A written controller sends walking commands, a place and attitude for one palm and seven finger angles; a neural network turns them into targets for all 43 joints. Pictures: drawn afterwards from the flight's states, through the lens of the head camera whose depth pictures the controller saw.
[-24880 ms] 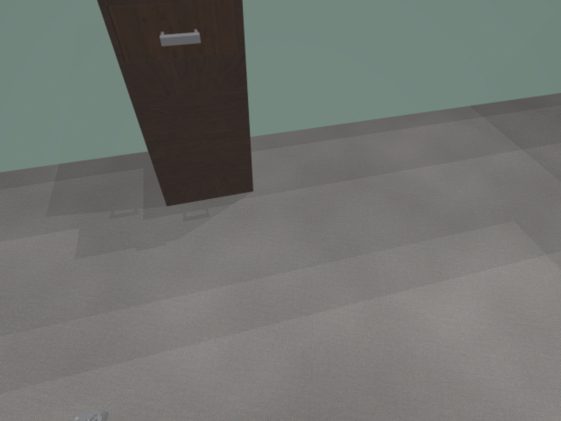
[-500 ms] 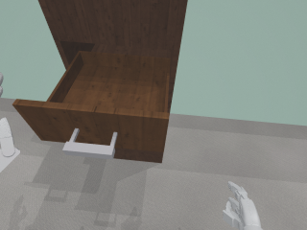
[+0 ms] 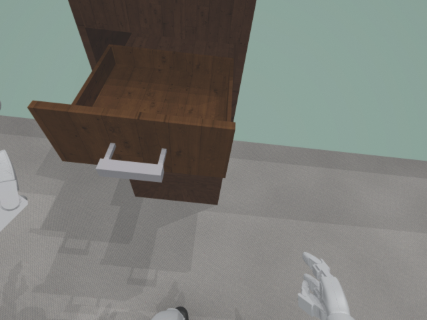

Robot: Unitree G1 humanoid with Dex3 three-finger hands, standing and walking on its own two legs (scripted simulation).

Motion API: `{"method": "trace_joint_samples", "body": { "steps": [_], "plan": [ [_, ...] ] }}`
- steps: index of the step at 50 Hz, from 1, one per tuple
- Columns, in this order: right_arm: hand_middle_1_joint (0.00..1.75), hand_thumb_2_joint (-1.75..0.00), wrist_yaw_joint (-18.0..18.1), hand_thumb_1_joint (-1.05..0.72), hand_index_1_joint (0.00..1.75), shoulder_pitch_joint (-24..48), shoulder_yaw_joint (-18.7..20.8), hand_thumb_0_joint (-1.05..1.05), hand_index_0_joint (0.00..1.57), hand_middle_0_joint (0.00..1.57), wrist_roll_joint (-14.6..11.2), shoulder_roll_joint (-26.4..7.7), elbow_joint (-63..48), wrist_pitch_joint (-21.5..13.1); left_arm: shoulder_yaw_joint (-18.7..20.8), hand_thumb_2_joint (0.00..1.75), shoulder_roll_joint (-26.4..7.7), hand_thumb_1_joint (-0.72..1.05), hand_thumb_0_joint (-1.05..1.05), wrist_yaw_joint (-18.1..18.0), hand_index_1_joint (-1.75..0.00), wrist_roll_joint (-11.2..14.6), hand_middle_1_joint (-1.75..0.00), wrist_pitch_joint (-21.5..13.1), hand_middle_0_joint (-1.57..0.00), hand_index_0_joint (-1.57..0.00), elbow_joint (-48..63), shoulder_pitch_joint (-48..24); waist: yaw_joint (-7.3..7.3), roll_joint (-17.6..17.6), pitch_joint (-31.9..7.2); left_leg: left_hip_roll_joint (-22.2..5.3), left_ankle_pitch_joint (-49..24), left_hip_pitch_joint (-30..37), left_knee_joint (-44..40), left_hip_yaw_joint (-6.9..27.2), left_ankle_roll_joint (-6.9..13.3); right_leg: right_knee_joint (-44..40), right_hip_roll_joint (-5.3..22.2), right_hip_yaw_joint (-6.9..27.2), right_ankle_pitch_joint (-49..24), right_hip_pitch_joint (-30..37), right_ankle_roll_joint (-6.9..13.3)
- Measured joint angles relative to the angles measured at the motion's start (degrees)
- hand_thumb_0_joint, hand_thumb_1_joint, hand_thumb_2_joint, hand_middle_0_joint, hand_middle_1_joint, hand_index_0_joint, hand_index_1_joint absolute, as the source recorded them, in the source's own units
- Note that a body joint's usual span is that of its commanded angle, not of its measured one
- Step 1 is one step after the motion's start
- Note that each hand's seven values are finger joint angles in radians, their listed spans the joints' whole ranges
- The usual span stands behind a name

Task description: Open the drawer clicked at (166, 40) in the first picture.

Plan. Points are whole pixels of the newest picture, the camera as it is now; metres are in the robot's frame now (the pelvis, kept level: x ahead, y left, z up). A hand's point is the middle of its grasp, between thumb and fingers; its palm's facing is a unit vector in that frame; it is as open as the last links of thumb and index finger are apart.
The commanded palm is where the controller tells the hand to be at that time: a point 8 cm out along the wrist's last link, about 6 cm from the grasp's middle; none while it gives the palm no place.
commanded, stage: step back with the hand held close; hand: left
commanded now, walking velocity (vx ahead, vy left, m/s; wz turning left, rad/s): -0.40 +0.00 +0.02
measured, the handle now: (134, 160) +0.40 +0.20 +0.04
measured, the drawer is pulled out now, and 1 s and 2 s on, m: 0.30 0.30 0.30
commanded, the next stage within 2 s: stop stepping back and stand still in 0.06 s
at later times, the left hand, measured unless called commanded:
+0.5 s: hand out of the picture +0.03 +0.22 +0.21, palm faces +0.44 -0.78 -0.45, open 7.4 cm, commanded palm -0.03 +0.26 +0.23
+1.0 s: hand out of the picture -0.07 +0.22 +0.22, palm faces +0.48 -0.74 -0.47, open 7.4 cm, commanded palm -0.13 +0.26 +0.23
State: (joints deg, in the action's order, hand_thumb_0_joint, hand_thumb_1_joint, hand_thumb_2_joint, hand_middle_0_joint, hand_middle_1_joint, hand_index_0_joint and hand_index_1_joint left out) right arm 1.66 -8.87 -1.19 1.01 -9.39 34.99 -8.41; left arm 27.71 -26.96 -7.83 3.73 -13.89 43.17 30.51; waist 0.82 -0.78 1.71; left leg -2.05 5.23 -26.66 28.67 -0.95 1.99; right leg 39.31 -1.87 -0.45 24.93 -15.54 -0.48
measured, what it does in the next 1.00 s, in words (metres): walks backwards: right foot, then left foot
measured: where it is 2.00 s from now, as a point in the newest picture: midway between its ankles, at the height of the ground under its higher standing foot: outside the picture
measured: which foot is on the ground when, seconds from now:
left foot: down 0.00-0.10, up 0.12-0.28, down 0.30-0.94, up 0.96-1.00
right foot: up 0.00-0.06, down 0.08-0.70, up 0.72-0.92, down 0.94-1.00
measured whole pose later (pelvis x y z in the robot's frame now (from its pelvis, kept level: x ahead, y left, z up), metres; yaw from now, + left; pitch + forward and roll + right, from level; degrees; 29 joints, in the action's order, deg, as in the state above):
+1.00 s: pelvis -0.24 -0.03 -0.01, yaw +4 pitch -1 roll -1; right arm 2.6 -14.7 -1.4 0.2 -10.0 38.0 -4.7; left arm 26.0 -25.9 -7.9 2.0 -12.7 39.2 30.2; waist 0.2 0.2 -0.8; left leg -1.9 19.7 -30.7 50.8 -1.4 0.7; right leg 32.9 -0.8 -5.8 16.4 -14.9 3.4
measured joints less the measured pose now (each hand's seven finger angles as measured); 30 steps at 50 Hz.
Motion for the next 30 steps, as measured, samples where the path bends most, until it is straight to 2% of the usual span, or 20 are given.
{"method": "trace_joint_samples", "body": {
  "steps": [4,5,6,7,9,11,13,15,16,19,23,25,28,30],
  "plan": [
    [0.30,-0.90,-0.6,-0.90,0.30,3.4,-0.6,0.01,0.21,0.20,-0.4,0.1,-1.0,0.2,1.1,0.90,-1.8,0.89,0.01,1.6,-0.30,1.4,-0.31,0.0,-0.21,-0.21,-0.6,-0.6,0.44,0.2,1.0,-0.8,-3.7,-3.0,-1.1,-0.8,-1.1,-10.3,0.0,-0.6,-2.6,4.7,0.8],
    [0.30,-0.90,-0.6,-0.90,0.30,4.4,-0.5,0.01,0.21,0.20,-0.6,-0.5,-1.1,0.5,0.5,0.90,-1.2,0.89,0.01,2.2,-0.30,1.5,-0.31,-0.2,-0.21,-0.21,-0.9,-0.9,0.30,2.1,1.9,-1.9,-4.5,-3.6,-1.1,0.2,-1.5,-11.5,-1.3,-1.4,-3.0,4.9,1.2],
    [0.30,-0.90,-0.6,-0.90,0.30,4.8,-0.3,0.01,0.21,0.20,-1.1,-0.9,-1.0,0.9,0.0,0.90,-1.0,0.89,0.01,2.7,-0.30,1.7,-0.31,-0.2,-0.21,-0.21,-0.8,-0.7,0.02,3.3,2.6,-2.4,-2.5,-4.0,-0.1,1.2,-1.7,-12.1,-2.2,-2.1,-4.4,5.0,1.5],
    [0.30,-0.90,-0.5,-0.90,0.30,4.5,-0.1,0.01,0.21,0.20,-1.9,-1.0,-0.8,1.4,-0.5,0.90,-1.2,0.89,0.01,2.9,-0.30,1.9,-0.31,-0.3,-0.22,-0.21,-0.4,0.1,0.03,3.1,2.4,-1.6,3.2,-4.6,4.1,1.8,-2.2,-12.1,-2.1,-2.2,-5.6,4.7,1.8],
    [0.30,-0.90,0.1,-0.90,0.30,3.0,0.2,0.01,0.21,0.20,-2.6,-0.9,-0.1,2.6,-0.6,0.90,-1.8,0.88,0.01,2.8,-0.30,1.6,-0.31,-0.6,-0.22,-0.21,0.4,2.8,0.24,0.7,0.5,1.5,13.6,-6.0,16.4,1.8,-2.9,-12.0,-0.4,-1.6,-6.8,3.6,2.1],
    [0.30,-0.90,1.0,-0.90,0.30,1.4,0.1,0.01,0.21,0.20,-2.4,-0.8,-0.3,4.3,-0.1,0.90,-1.3,0.88,0.01,2.0,-0.30,0.5,-0.31,-0.4,-0.22,-0.21,0.5,5.3,-0.01,-1.6,-1.4,3.1,16.9,-4.1,20.6,-0.1,-3.1,-12.7,1.2,-1.0,-7.8,3.0,2.1],
    [0.30,-0.90,2.0,-0.90,0.30,0.1,0.0,0.01,0.21,0.20,-2.3,-1.4,-1.0,5.3,-0.1,0.90,-0.3,0.88,0.01,1.0,-0.30,-0.2,-0.31,0.4,-0.22,-0.22,-0.4,6.4,-0.68,-2.4,-2.7,3.3,14.8,1.1,14.6,-1.6,-2.7,-13.0,2.1,-1.1,-8.7,2.5,1.9],
    [0.30,-0.90,2.6,-0.90,0.30,-1.3,0.5,0.01,0.21,0.20,-2.3,-3.0,-2.2,5.2,-0.8,0.90,0.8,0.88,0.01,-0.2,-0.30,-0.5,-0.31,1.7,-0.22,-0.21,-1.5,6.1,-1.61,-0.8,-3.4,2.1,7.1,7.7,3.5,-1.7,-1.9,-12.0,1.5,-2.4,-8.7,1.7,1.5],
    [0.30,-0.90,2.8,-0.90,0.30,-1.7,1.1,0.01,0.21,0.20,-2.4,-3.8,-2.4,4.7,-1.5,0.90,1.2,0.88,0.01,-0.6,-0.30,-0.5,-0.31,2.2,-0.22,-0.21,-2.1,5.2,-2.05,0.3,-3.4,1.8,8.7,9.4,0.0,-0.9,-1.3,-11.0,1.1,-3.4,-8.5,1.0,1.4],
    [0.30,-0.90,2.9,-0.90,0.30,-1.6,2.0,0.01,0.20,0.20,-2.7,-3.8,-1.5,4.7,-2.6,0.90,1.7,0.88,0.01,-1.3,-0.30,-0.4,-0.31,3.4,-0.22,-0.21,-4.1,3.1,-1.85,-0.9,-1.8,2.8,7.5,9.4,-0.5,-0.8,0.0,-11.1,2.1,-3.5,-10.1,1.2,1.4],
    [0.30,-0.90,2.3,-0.90,0.30,-3.2,1.3,0.01,0.20,0.20,-2.3,-3.5,-2.1,3.6,-2.6,0.90,2.0,0.89,0.01,-1.5,-0.30,-0.7,-0.31,3.4,-0.22,-0.21,-3.7,4.8,-2.12,-0.7,-2.1,2.5,5.1,9.2,-0.9,-0.6,0.1,-11.7,1.9,-3.7,-11.0,1.2,0.9],
    [0.30,-0.90,2.2,-0.90,0.30,-4.2,1.0,0.01,0.20,0.20,-2.1,-3.0,-1.9,3.4,-3.0,0.90,2.2,0.89,0.01,-1.6,-0.30,-1.4,-0.31,2.9,-0.22,-0.21,-3.8,4.9,-2.03,-0.3,-2.7,2.3,6.8,8.7,-0.5,-0.2,0.1,-11.6,1.5,-4.0,-8.7,1.1,1.0],
    [0.30,-0.90,2.0,-0.90,0.30,-5.1,0.7,0.01,0.20,0.20,-1.7,-2.5,-1.3,3.5,-3.2,0.90,2.4,0.89,0.01,-1.7,-0.30,-1.8,-0.31,2.6,-0.22,-0.21,-4.3,3.2,-1.66,0.4,-3.3,2.1,11.6,7.0,1.9,0.3,0.1,-11.5,1.0,-4.2,-6.9,0.4,2.3],
    [0.30,-0.90,1.7,-0.90,0.30,-5.1,0.6,0.01,0.21,0.20,-1.6,-2.4,-0.7,3.6,-3.0,0.90,2.2,0.89,0.01,-1.6,-0.30,-1.7,-0.31,2.3,-0.22,-0.21,-4.5,1.5,-1.23,0.1,-3.2,2.3,14.9,4.5,8.0,-0.1,-0.1,-10.2,1.3,-4.2,-8.8,-0.8,3.2]
  ]
}}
